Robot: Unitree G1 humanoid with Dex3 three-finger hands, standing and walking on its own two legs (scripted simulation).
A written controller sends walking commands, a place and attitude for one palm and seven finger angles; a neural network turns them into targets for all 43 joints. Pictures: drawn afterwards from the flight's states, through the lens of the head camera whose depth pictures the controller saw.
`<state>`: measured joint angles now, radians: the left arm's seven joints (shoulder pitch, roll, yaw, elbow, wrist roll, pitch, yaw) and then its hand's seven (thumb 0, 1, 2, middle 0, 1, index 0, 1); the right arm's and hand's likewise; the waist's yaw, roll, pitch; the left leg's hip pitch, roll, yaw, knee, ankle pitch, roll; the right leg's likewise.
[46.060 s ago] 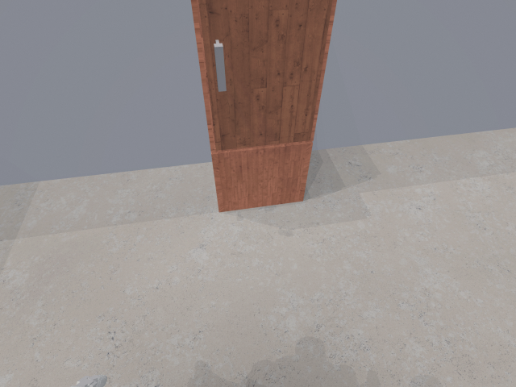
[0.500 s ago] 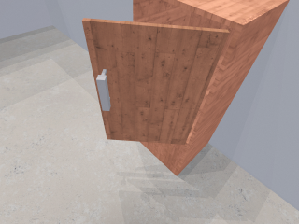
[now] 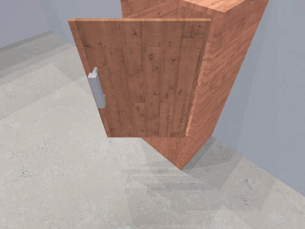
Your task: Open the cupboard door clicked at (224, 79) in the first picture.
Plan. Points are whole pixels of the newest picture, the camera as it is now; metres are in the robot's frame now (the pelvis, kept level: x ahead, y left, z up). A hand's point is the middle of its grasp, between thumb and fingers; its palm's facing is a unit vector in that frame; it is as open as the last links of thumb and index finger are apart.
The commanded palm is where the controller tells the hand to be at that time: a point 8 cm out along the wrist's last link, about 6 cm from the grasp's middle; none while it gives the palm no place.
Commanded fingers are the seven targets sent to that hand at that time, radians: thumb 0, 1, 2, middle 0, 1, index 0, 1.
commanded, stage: come to a stop and stand still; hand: left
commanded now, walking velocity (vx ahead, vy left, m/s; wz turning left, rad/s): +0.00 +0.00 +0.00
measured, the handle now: (98, 87) +0.57 +0.23 +0.03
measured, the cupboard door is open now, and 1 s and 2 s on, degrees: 43 43 43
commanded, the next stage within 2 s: look again from close up in 0.70 s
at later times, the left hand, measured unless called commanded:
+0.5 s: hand out of the picture -0.06 +0.14 -0.17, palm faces +0.06 -0.99 -0.16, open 7.4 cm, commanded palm none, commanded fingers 0.00 0.90 0.90 -0.20 -0.30 -0.20 -0.30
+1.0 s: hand out of the picture -0.02 +0.17 -0.17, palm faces +0.03 -0.98 -0.20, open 7.4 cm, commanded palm none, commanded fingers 0.00 0.90 0.90 -0.20 -0.30 -0.20 -0.30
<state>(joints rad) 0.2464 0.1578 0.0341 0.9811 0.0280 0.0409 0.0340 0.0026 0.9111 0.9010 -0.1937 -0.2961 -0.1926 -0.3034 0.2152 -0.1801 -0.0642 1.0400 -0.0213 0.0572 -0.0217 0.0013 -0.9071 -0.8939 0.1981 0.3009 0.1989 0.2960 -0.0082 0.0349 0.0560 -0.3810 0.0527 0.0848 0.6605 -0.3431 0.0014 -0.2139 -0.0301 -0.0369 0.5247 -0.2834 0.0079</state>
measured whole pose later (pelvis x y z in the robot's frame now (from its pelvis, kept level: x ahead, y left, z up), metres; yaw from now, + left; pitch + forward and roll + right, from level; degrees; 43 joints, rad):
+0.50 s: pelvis -0.03 -0.01 +0.01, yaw +0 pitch -2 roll +0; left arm 0.35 0.12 0.01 1.12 0.02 0.01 0.03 0.00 0.91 0.90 -0.20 -0.30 -0.19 -0.30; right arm 0.29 -0.11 -0.02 1.14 -0.02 0.01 -0.02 0.01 -0.92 -0.89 0.20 0.30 0.20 0.30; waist 0.01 -0.01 0.03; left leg -0.20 0.02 0.06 0.41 -0.17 0.01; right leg -0.20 -0.03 -0.04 0.42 -0.18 0.01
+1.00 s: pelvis -0.02 +0.00 +0.00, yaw +1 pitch -1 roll +0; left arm 0.33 0.13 0.00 1.08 0.02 -0.01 0.04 0.00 0.91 0.90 -0.20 -0.30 -0.20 -0.30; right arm 0.34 -0.14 -0.01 1.06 -0.03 0.00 -0.01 0.01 -0.91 -0.89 0.20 0.30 0.20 0.30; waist -0.02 0.03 0.00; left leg -0.28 0.01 0.05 0.56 -0.26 0.02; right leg -0.26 -0.04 -0.04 0.54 -0.27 0.02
